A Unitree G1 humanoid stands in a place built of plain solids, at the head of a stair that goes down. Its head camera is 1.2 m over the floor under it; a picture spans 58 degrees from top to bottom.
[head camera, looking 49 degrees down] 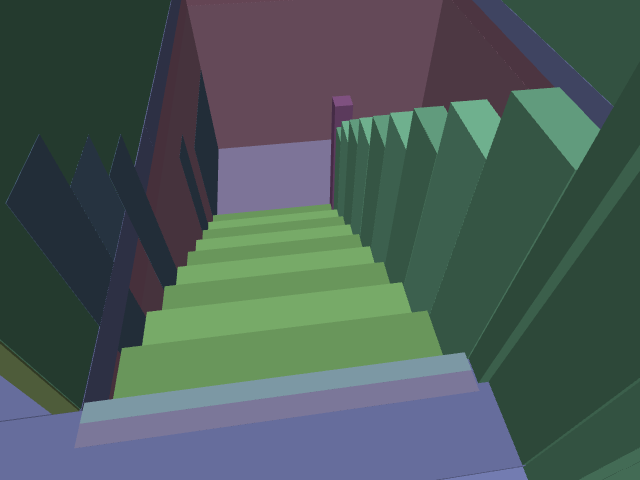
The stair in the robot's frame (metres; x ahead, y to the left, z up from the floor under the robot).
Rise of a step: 0.18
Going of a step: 0.26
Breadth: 1.10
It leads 8 degrees to the left of straight ahead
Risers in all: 10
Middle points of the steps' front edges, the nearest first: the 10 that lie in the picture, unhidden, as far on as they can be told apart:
0.52 0.11 0.00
0.78 0.15 -0.18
1.04 0.18 -0.36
1.30 0.22 -0.55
1.55 0.25 -0.73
1.81 0.29 -0.91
2.07 0.33 -1.09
2.33 0.36 -1.27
2.59 0.40 -1.46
2.84 0.43 -1.64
